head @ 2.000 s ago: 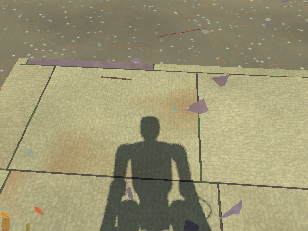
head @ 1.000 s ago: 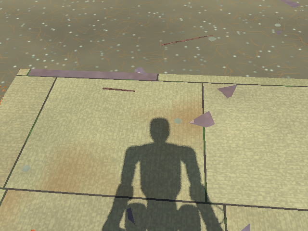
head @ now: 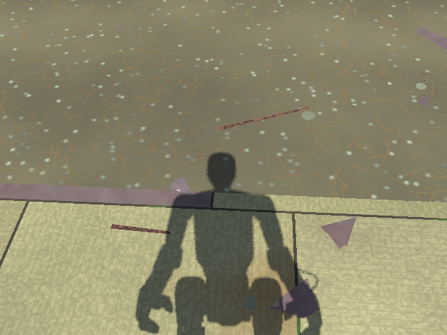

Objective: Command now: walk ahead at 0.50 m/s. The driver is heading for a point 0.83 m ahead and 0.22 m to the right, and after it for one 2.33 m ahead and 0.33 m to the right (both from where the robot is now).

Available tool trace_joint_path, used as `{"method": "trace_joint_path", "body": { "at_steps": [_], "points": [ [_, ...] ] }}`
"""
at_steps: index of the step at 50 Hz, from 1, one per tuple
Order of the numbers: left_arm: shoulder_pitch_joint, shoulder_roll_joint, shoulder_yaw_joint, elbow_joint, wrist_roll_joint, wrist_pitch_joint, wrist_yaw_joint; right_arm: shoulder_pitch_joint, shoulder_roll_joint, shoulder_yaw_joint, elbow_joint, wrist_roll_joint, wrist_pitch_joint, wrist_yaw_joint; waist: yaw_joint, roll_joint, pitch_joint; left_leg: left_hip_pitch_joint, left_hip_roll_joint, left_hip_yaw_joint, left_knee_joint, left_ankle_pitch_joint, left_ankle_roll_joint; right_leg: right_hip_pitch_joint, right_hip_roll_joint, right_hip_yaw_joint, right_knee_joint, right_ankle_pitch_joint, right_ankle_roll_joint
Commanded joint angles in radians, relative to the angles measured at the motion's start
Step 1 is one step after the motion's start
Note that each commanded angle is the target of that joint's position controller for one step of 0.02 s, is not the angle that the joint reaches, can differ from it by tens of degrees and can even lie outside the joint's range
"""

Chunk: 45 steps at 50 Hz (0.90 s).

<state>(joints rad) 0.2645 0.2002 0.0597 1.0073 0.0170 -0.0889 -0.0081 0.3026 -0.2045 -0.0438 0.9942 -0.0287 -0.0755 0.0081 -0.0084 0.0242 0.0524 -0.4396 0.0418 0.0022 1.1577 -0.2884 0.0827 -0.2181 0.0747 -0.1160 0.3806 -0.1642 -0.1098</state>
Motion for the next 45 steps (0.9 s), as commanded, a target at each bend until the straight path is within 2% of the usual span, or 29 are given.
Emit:
{"method": "trace_joint_path", "body": {
  "at_steps": [1, 3, 5, 8, 13, 15, 16, 17, 18, 19, 20, 21, 22, 23, 24, 25, 26, 28, 31, 36, 40, 41, 43, 45],
  "points": [
    [0.097, 0.064, 0.002, 0.002, -0.007, -0.028, 0.005, 0.089, -0.013, -0.006, -0.023, -0.012, 0.023, 0.016, -0.035, -0.062, -0.006, -0.107, 0.052, -0.01, -0.037, 0.056, -0.021, 0.055, -0.277, 0.258, -0.234, 0.222, -0.107],
    [0.132, 0.081, 0.002, 0.01, -0.007, -0.028, 0.005, -0.009, -0.026, -0.007, -0.059, -0.011, 0.031, 0.02, -0.022, -0.068, 0.022, -0.177, 0.068, 0.01, -0.106, 0.129, -0.036, 0.063, -0.264, 0.227, -0.259, 0.229, -0.102],
    [0.17, 0.076, -0.004, 0.017, -0.007, -0.026, 0.004, -0.109, -0.034, -0.006, -0.093, -0.005, 0.033, 0.022, 0.0, -0.074, 0.042, -0.224, 0.072, 0.028, -0.206, 0.201, -0.049, 0.087, -0.249, 0.201, -0.268, 0.273, -0.092],
    [0.224, 0.075, -0.01, 0.028, -0.008, -0.026, 0.006, -0.228, -0.022, 0.004, -0.131, 0.006, 0.029, 0.024, 0.032, -0.083, 0.049, -0.206, 0.051, 0.059, -0.377, 0.281, -0.055, 0.127, -0.234, 0.165, -0.263, 0.351, -0.071],
    [0.303, 0.087, -0.013, 0.057, 0.003, -0.021, 0.018, -0.356, -0.032, 0.009, -0.174, 0.009, 0.021, 0.021, 0.067, -0.097, 0.062, -0.21, 0.016, 0.081, -0.53, 0.268, -0.024, 0.288, -0.276, 0.159, -0.22, 0.436, -0.083],
    [0.296, 0.098, -0.01, 0.063, 0.009, -0.018, 0.025, -0.361, -0.043, 0.004, -0.185, 0.008, 0.013, 0.02, 0.053, -0.097, 0.063, -0.185, 0.001, 0.083, -0.572, 0.201, 0.002, 0.342, -0.3, 0.156, -0.175, 0.524, -0.084],
    [0.277, 0.105, -0.008, 0.062, 0.01, -0.017, 0.027, -0.33, -0.049, 0.0, -0.179, 0.008, 0.008, 0.016, 0.031, -0.099, 0.049, -0.124, -0.019, 0.092, -0.597, 0.161, 0.02, 0.348, -0.301, 0.143, -0.129, 0.632, -0.075],
    [0.261, 0.116, -0.005, 0.061, 0.011, -0.016, 0.029, -0.264, -0.06, -0.007, -0.159, 0.007, 0.003, 0.01, 0.001, -0.107, 0.014, -0.027, -0.051, 0.104, -0.617, 0.124, 0.037, 0.347, -0.298, 0.131, -0.05, 0.765, -0.063],
    [0.246, 0.123, -0.003, 0.061, 0.009, -0.012, 0.029, -0.134, -0.075, -0.019, -0.115, 0.005, -0.005, 0.003, -0.054, -0.096, -0.051, 0.122, -0.085, 0.119, -0.669, 0.134, 0.058, 0.332, -0.277, 0.112, 0.097, 0.834, -0.049],
    [0.232, 0.116, -0.006, 0.052, 0.002, -0.01, 0.027, 0.039, -0.111, -0.036, -0.059, -0.009, -0.015, -0.007, -0.121, -0.07, -0.146, 0.365, -0.047, 0.077, -0.696, 0.17, 0.089, 0.209, -0.239, 0.084, 0.299, 0.711, -0.03],
    [0.26, 0.049, -0.025, 0.014, -0.024, -0.011, 0.019, 0.193, -0.209, -0.061, -0.039, -0.038, -0.022, -0.018, -0.145, 0.066, -0.282, 0.664, 0.225, -0.249, -0.718, 0.076, 0.16, -0.076, -0.155, 0.042, 0.635, 0.297, 0.0],
    [0.355, 0.016, -0.024, 0.024, -0.042, -0.006, 0.016, 0.19, -0.247, -0.073, -0.04, -0.025, -0.011, -0.006, -0.098, 0.197, -0.364, 0.783, 0.418, -0.644, -0.848, 0.071, 0.262, -0.33, 0.002, 0.081, 0.912, -0.389, 0.016],
    [0.249, 0.093, -0.002, 0.016, -0.017, 0.004, 0.019, 0.089, -0.187, -0.061, -0.052, 0.006, -0.002, 0.0, -0.068, 0.032, -0.225, 0.643, 0.356, -0.547, -0.886, -0.043, 0.209, -0.395, -0.074, 0.177, 0.943, -0.288, 0.0],
    [0.176, 0.079, -0.002, -0.009, -0.012, 0.001, 0.012, -0.012, -0.124, -0.042, -0.069, 0.013, -0.006, 0.003, -0.038, 0.011, -0.095, 0.476, 0.321, -0.402, -0.937, -0.033, 0.169, -0.391, -0.11, 0.175, 0.893, -0.19, 0.0],
    [0.152, 0.057, -0.003, -0.009, -0.01, 0.004, 0.009, -0.057, -0.08, -0.03, -0.072, 0.009, -0.014, 0.005, -0.01, -0.004, -0.038, 0.374, 0.275, -0.299, -0.978, 0.026, 0.126, -0.355, -0.141, 0.172, 0.841, -0.136, 0.001],
    [0.154, 0.047, 0.0, -0.006, 0.005, 0.017, 0.005, -0.057, -0.052, -0.021, -0.061, 0.011, -0.021, 0.0, 0.011, 0.013, -0.009, 0.308, 0.238, -0.213, -0.998, 0.09, 0.094, -0.318, -0.156, 0.169, 0.807, -0.115, 0.008],
    [0.178, 0.027, -0.001, 0.0, 0.013, 0.032, -0.004, -0.042, -0.033, -0.014, -0.048, 0.013, -0.027, -0.006, 0.031, 0.038, -0.006, 0.271, 0.215, -0.149, -1.013, 0.132, 0.073, -0.283, -0.164, 0.166, 0.786, -0.099, 0.017],
    [0.158, 0.016, 0.003, -0.013, 0.015, 0.051, -0.013, 0.013, -0.048, -0.016, -0.027, 0.018, -0.044, -0.012, 0.042, 0.033, -0.001, 0.269, 0.202, -0.074, -1.023, 0.245, 0.063, -0.302, -0.163, 0.154, 0.778, -0.065, 0.026],
    [0.049, 0.019, 0.005, -0.056, 0.011, 0.065, -0.022, 0.065, -0.074, -0.019, -0.016, 0.016, -0.051, -0.017, 0.035, 0.034, 0.023, 0.304, 0.189, 0.021, -1.032, 0.342, 0.041, -0.418, -0.176, 0.136, 0.733, 0.039, 0.036],
    [-0.137, 0.01, -0.007, -0.127, 0.004, 0.061, -0.035, 0.13, -0.068, -0.01, -0.001, 0.015, -0.05, -0.027, 0.003, 0.037, 0.056, 0.355, 0.162, 0.141, -1.019, 0.493, 0.015, -0.455, -0.156, 0.07, 0.483, 0.184, 0.045],
    [-0.253, 0.007, -0.019, -0.18, 0.01, 0.059, -0.04, 0.202, -0.089, -0.011, 0.025, 0.013, -0.041, -0.042, -0.028, 0.039, 0.069, 0.473, 0.197, 0.194, -0.985, 0.624, 0.018, -0.43, -0.127, -0.011, 0.309, 0.167, 0.018],
    [-0.262, 0.012, -0.018, -0.188, 0.012, 0.058, -0.04, 0.21, -0.095, -0.012, 0.03, 0.012, -0.037, -0.046, -0.026, 0.04, 0.067, 0.506, 0.206, 0.209, -0.959, 0.692, 0.018, -0.417, -0.114, -0.026, 0.285, 0.137, 0.005],
    [-0.231, 0.029, -0.01, -0.187, 0.014, 0.059, -0.037, 0.199, -0.117, -0.018, 0.03, 0.01, -0.028, -0.055, 0.001, 0.062, 0.035, 0.556, 0.221, 0.242, -0.862, 0.949, 0.013, -0.342, -0.068, -0.058, 0.262, 0.051, -0.033],
    [-0.124, 0.057, 0.006, -0.161, 0.016, 0.059, -0.031, 0.173, -0.146, -0.028, 0.022, 0.004, -0.015, -0.06, 0.054, 0.093, -0.03, 0.58, 0.232, 0.262, -0.676, 1.149, 0.019, -0.221, -0.008, -0.079, 0.252, -0.057, -0.081]
  ]
}}
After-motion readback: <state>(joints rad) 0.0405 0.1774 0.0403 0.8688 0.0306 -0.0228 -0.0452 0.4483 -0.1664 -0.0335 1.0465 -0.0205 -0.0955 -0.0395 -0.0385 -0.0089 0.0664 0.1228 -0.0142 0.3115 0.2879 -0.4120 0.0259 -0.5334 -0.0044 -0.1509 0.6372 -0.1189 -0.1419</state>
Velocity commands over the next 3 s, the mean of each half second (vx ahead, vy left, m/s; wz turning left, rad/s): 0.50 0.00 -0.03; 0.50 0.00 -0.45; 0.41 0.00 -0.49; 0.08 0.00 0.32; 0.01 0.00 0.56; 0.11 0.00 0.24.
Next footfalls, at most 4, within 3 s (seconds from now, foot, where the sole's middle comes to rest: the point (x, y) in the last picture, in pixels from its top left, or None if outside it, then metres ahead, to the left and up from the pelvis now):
0.38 left None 0.37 0.11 -0.78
0.94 right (259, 287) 0.63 -0.07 -0.78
1.48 left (259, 196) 0.97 -0.09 -0.78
1.96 right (297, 232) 0.82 -0.21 -0.78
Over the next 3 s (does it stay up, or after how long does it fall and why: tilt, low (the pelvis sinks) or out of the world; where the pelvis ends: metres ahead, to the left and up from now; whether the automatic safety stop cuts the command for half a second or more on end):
stays up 0.84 -0.09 0.00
